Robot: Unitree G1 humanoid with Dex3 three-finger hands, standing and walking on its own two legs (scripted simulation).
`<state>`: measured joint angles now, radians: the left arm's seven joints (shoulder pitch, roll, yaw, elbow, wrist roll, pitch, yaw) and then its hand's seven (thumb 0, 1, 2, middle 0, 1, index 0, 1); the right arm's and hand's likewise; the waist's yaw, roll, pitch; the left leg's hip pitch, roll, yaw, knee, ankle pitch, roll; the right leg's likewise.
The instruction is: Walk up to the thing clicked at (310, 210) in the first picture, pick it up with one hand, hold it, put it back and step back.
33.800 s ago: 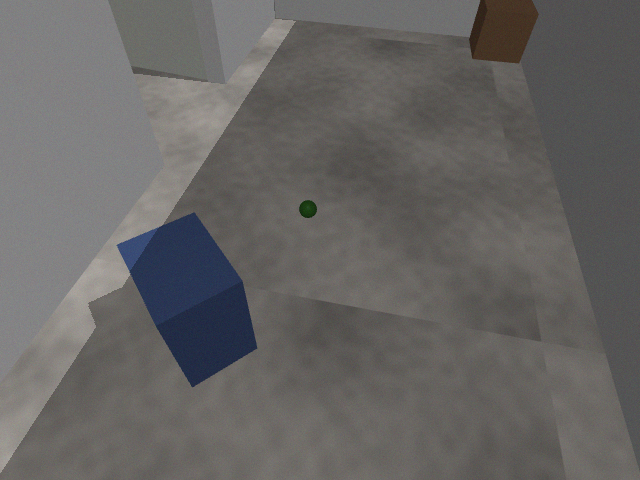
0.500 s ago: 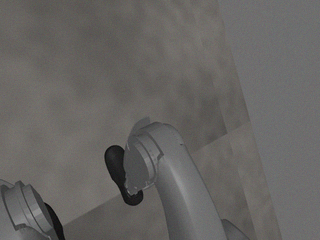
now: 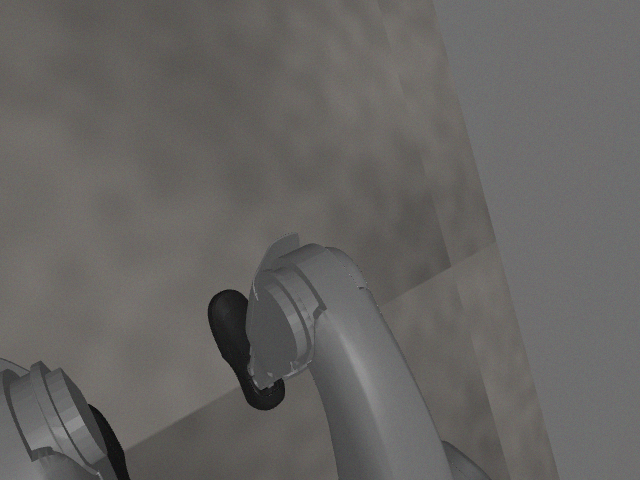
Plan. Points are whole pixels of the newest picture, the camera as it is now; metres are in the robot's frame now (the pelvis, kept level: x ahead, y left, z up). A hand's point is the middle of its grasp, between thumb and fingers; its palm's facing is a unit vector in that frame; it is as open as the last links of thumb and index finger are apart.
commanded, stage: open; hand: left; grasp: from above
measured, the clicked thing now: out of the picture +0.52 +0.32 -0.28
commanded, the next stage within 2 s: withdraw in 0.36 s
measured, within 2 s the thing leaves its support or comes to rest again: neither
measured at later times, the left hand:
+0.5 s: hand out of the picture +0.50 +0.31 -0.25, palm faces -0.44 -0.13 -0.89, open 12.6 cm
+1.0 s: hand out of the picture +0.50 +0.33 -0.08, palm faces -0.43 -0.11 -0.90, open 13.9 cm
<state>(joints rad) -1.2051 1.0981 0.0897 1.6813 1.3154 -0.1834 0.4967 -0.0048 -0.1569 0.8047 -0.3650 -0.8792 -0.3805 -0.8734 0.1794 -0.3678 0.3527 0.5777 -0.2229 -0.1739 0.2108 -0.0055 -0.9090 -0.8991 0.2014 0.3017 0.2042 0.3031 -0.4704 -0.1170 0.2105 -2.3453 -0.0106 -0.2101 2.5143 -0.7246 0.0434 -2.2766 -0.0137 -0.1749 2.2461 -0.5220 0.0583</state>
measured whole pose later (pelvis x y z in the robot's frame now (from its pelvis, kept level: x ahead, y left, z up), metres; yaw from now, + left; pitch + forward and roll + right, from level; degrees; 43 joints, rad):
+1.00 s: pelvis +0.00 -0.01 +0.05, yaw +6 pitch +35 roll -11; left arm -1.10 0.80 -0.03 1.33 1.13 -0.04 0.16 -0.01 -0.53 1.04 -0.12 -1.03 -0.10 -1.06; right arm 0.19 -0.35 0.14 0.60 -0.12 -0.01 0.19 0.00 -0.92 -0.90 0.20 0.30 0.20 0.30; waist -0.32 0.05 -0.02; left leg -2.23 -0.02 -0.12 2.33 -0.71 0.04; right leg -2.21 -0.04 -0.10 2.15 -0.55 0.03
